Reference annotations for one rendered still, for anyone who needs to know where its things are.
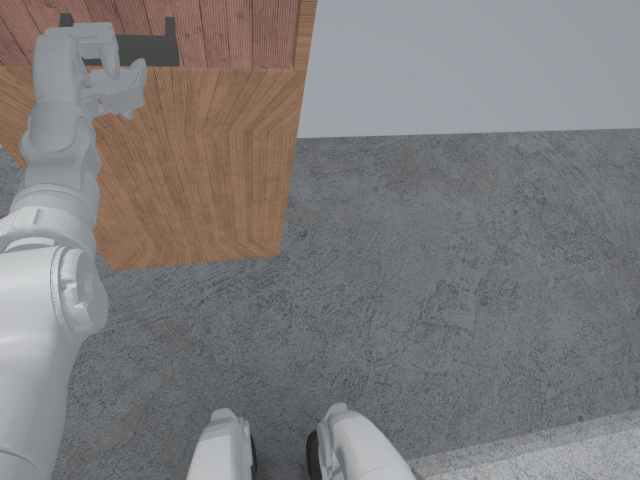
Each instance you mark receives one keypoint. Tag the left robot forearm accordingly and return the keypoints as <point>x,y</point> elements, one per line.
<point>58,198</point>

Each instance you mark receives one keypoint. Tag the drawer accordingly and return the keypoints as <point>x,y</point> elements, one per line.
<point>209,33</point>

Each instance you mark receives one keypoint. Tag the robot thigh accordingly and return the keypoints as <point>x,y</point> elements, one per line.
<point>223,451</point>
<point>351,442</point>

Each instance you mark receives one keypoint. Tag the robot left hand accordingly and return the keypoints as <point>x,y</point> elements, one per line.
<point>59,73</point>

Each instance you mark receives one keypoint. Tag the robot left thigh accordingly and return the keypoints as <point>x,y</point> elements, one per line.
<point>223,451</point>

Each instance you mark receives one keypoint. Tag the handle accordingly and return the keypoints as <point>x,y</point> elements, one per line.
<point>156,50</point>

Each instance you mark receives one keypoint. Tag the robot left upper arm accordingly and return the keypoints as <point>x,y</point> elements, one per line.
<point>51,300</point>

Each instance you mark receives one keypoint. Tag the robot right thigh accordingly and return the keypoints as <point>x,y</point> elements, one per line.
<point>351,442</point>

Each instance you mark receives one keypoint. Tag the cabinet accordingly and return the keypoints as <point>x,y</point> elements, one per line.
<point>202,171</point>

